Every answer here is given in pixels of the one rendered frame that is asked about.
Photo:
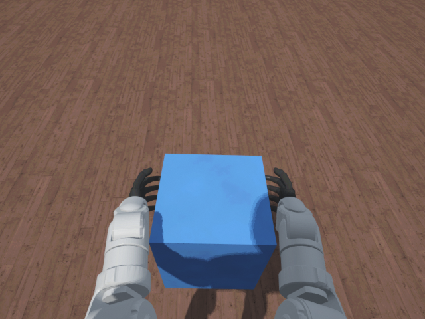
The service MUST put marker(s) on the left robot upper arm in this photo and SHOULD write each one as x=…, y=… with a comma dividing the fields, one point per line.
x=133, y=308

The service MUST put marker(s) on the robot right hand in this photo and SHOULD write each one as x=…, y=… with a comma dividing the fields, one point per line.
x=284, y=190

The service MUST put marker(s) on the right robot forearm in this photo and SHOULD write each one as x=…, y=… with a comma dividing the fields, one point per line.
x=303, y=273

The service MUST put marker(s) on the carton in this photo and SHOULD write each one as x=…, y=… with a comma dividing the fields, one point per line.
x=212, y=226

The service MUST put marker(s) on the robot left hand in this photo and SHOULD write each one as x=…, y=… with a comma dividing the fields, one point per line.
x=140, y=190

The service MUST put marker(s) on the left robot forearm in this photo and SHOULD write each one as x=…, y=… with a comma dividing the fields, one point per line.
x=125, y=272

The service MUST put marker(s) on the right robot upper arm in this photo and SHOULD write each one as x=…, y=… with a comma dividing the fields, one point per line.
x=298, y=308

